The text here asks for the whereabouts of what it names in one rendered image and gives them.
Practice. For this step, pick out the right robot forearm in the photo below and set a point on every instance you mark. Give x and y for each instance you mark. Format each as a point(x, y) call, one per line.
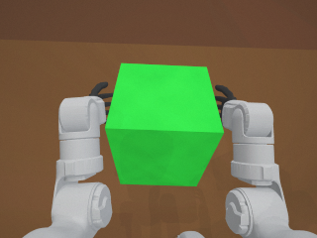
point(251, 124)

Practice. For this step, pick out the left robot forearm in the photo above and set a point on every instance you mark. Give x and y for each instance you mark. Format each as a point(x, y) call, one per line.
point(79, 120)

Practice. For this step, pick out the right robot upper arm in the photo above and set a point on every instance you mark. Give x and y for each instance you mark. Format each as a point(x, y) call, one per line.
point(259, 212)

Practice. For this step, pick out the left robot hand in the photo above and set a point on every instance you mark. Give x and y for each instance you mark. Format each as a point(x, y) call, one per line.
point(97, 89)

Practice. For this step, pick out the right robot hand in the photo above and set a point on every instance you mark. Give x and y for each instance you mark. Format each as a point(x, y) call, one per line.
point(229, 96)

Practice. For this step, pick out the carton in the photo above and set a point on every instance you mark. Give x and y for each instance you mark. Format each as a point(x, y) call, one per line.
point(163, 125)

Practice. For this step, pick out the left robot upper arm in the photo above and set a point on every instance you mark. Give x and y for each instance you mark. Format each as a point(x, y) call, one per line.
point(79, 211)

